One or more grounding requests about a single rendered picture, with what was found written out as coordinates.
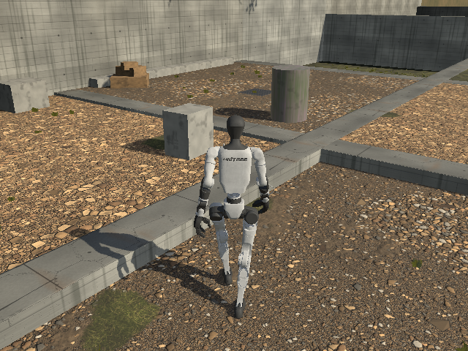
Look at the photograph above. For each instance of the robot left shin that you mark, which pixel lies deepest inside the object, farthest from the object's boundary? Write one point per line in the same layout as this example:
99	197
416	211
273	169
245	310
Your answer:
223	253

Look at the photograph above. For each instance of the robot left upper arm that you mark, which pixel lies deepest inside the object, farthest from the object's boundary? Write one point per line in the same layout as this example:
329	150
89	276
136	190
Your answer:
211	155

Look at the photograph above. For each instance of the robot right hand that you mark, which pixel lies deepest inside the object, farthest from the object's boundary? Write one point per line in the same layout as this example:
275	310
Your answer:
258	203

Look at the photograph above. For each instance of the robot left thigh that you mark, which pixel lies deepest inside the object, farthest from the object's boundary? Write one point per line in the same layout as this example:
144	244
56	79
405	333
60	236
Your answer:
216	213

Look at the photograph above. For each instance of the robot right forearm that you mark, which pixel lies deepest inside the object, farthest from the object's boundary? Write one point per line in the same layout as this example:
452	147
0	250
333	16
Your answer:
264	192

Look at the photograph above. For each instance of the robot left hand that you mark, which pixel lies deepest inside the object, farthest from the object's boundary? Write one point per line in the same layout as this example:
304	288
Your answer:
198	227

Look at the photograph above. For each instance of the robot right upper arm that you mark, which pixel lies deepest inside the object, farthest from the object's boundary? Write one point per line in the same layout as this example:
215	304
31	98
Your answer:
257	154

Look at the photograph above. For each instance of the robot left forearm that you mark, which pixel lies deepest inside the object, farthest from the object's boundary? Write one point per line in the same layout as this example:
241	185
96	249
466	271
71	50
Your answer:
203	200

